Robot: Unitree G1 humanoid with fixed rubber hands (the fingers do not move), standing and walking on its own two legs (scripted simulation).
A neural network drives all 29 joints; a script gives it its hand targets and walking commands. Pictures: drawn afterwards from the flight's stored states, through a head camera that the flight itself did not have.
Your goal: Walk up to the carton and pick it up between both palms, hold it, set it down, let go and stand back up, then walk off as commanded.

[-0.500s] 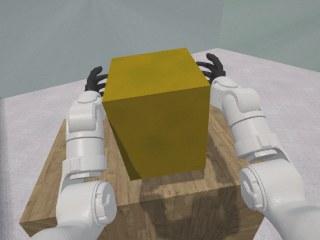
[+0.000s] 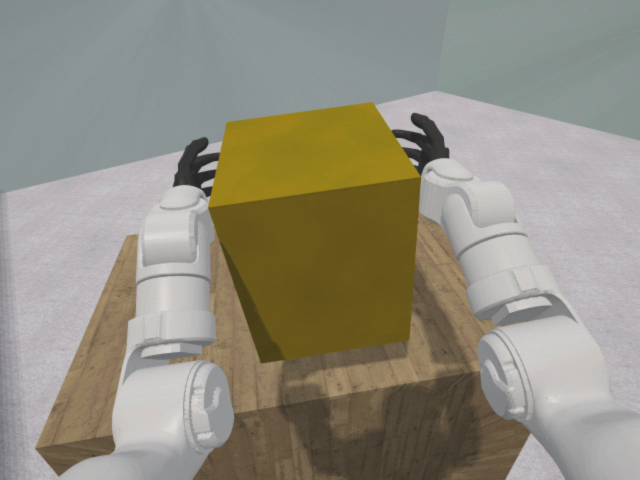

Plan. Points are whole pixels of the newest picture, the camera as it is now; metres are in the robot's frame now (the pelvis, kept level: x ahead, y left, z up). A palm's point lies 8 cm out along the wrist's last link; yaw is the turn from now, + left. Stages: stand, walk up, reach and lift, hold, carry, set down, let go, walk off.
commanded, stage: hold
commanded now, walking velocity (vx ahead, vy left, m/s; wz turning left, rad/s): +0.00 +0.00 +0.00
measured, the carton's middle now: (317, 230) +0.39 +0.01 +0.19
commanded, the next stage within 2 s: none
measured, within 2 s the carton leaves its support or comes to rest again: neither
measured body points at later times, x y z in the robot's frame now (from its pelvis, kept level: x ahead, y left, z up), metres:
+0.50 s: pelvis -0.01 +0.00 +0.00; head -0.10 +0.01 +0.44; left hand +0.37 +0.16 +0.27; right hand +0.37 -0.14 +0.29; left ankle +0.00 +0.13 -0.74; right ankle +0.03 -0.15 -0.74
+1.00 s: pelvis +0.00 +0.00 +0.00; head -0.08 +0.01 +0.44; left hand +0.39 +0.16 +0.26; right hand +0.39 -0.14 +0.28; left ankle +0.00 +0.13 -0.74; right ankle +0.03 -0.15 -0.74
